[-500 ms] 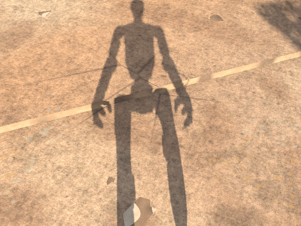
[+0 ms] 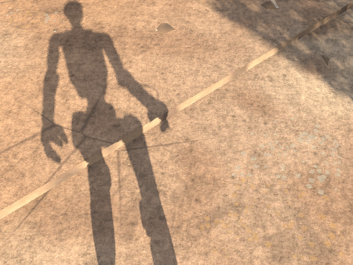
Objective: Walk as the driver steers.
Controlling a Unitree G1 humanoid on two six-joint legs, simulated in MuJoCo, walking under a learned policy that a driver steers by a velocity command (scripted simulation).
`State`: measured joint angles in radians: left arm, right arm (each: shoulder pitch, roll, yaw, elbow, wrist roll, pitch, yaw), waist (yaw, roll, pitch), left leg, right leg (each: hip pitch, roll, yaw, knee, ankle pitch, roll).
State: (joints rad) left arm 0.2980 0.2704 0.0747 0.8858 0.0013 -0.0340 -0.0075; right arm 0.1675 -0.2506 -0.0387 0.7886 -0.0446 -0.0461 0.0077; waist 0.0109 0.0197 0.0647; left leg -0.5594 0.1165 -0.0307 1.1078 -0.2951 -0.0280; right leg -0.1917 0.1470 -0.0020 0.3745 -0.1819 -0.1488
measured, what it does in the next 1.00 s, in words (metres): walks ahead: left foot, then right foot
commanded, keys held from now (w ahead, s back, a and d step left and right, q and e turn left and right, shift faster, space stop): w+e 0.02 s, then w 0.04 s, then w+q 0.30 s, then no key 0.64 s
